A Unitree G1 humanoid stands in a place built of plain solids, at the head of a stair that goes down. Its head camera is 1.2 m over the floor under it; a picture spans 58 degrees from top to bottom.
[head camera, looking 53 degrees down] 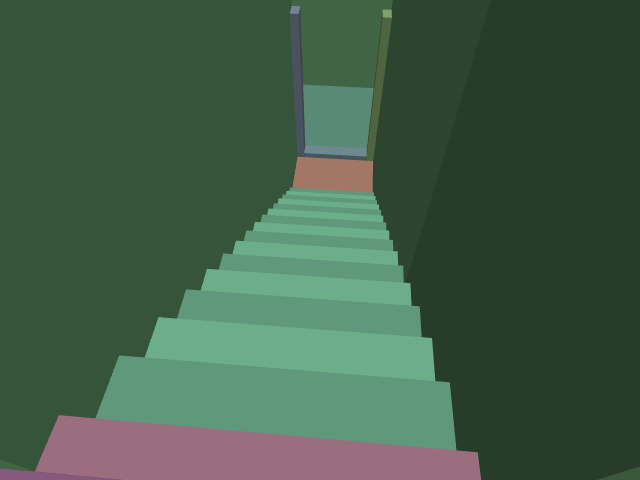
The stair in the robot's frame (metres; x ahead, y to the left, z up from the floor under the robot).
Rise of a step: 0.19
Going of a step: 0.24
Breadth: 1.10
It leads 5 degrees to the right of straight ahead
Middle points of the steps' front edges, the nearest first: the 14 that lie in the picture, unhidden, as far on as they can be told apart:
0.28 0.15 0.00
0.52 0.13 -0.19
0.76 0.11 -0.39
1.01 0.09 -0.58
1.25 0.07 -0.78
1.49 0.05 -0.97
1.73 0.03 -1.17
1.98 0.01 -1.36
2.22 -0.01 -1.56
2.46 -0.03 -1.75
2.71 -0.05 -1.94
2.95 -0.07 -2.14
3.19 -0.09 -2.33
3.44 -0.11 -2.53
